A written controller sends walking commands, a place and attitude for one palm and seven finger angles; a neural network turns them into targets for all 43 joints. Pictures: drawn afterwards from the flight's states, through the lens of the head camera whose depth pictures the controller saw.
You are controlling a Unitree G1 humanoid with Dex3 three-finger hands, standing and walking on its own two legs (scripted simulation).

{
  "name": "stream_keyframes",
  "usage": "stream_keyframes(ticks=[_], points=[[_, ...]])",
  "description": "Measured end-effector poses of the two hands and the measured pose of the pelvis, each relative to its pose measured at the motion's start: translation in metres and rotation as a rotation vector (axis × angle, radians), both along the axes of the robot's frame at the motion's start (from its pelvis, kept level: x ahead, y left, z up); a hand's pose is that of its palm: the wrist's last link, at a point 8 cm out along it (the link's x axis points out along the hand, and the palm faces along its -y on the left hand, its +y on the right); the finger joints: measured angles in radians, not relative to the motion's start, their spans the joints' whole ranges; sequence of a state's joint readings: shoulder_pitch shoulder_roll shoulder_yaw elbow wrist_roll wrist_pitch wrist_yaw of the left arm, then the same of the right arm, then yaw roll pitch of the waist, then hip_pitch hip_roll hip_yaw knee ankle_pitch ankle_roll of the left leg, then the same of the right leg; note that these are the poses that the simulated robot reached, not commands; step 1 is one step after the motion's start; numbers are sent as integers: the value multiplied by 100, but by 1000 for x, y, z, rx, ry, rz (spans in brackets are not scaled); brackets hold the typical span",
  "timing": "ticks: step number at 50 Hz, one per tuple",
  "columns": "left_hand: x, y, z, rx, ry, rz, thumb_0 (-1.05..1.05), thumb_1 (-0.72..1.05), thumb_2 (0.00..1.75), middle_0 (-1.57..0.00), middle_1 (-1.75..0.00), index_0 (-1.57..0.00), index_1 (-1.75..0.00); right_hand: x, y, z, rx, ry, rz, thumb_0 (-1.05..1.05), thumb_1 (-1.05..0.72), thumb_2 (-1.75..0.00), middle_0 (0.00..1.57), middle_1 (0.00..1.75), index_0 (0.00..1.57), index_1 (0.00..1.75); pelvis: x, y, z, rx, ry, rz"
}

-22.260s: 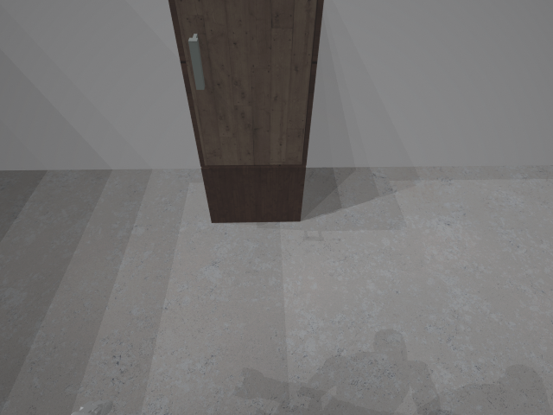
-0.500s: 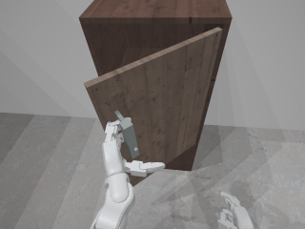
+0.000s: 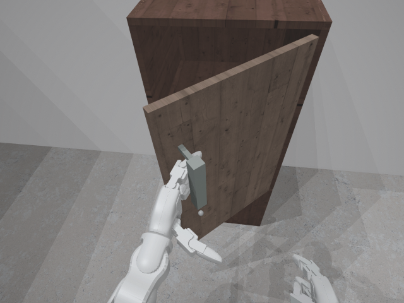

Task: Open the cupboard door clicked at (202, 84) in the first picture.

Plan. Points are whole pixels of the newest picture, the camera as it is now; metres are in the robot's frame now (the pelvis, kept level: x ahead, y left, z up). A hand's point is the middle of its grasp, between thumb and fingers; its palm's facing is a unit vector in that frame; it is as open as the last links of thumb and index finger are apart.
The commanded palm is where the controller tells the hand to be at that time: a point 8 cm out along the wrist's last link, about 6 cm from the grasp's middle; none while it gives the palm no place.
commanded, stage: slide the hand sideways off the handle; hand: left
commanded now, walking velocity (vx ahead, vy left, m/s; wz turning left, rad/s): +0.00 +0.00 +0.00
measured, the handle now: (191, 177) +0.34 +0.05 +0.07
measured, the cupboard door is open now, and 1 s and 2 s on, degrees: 43 45 45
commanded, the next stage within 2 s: draw the hand back to the body in 1.00 s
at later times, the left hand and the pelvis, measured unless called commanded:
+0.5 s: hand (188, 231) +0.23 +0.04 +0.08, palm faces -0.10 -0.99 -0.01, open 16.2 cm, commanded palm +0.20 +0.10 +0.08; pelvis +0.01 +0.00 +0.00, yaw -1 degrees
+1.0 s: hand (158, 255) +0.19 +0.09 +0.07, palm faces -0.07 -1.00 -0.05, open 16.3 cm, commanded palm +0.16 +0.14 +0.08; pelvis +0.01 -0.02 -0.02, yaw +0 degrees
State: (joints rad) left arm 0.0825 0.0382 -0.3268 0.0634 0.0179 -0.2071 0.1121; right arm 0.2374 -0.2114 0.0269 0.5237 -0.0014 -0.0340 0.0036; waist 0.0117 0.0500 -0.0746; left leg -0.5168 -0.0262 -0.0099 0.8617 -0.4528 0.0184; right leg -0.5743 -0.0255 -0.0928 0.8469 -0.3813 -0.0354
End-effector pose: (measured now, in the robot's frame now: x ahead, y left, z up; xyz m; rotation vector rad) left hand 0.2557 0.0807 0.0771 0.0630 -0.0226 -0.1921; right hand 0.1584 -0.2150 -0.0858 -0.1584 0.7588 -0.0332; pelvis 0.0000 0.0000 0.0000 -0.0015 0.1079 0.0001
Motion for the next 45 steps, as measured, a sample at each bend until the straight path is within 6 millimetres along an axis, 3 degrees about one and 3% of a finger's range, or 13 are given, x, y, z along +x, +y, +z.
stream_keyframes(ticks=[6, 12, 31, 45], points=[[-9, -9, 0, -92, 38, -15, -1, -50, 30, -17, -33, -13, -34, -5, 4, 6, 12, -41, -36, 2, -91, -89, 20, 30, 20, 30, 0, 7, 1, 4, -8, -20], [-15, -9, 2, -57, 15, 29, -1, -50, 30, -16, -31, -16, -32, -3, 8, 10, 21, -54, -24, 2, -90, -89, 20, 30, 20, 30, 1, 6, 0, 10, -1, -34], [-50, 24, 2, -39, 43, 98, -1, -50, 30, -17, -31, -17, -31, 30, -5, 14, 6, -114, 14, 2, -90, -89, 20, 30, 20, 30, 14, -8, -6, 9, 25, -21], [-73, 51, 0, -4, 60, 124, -1, -50, 30, -15, -31, -16, -30, 28, -24, 7, -14, -126, -3, 2, -90, -89, 20, 30, 20, 30, 16, -19, -13, 9, 52, -11]])
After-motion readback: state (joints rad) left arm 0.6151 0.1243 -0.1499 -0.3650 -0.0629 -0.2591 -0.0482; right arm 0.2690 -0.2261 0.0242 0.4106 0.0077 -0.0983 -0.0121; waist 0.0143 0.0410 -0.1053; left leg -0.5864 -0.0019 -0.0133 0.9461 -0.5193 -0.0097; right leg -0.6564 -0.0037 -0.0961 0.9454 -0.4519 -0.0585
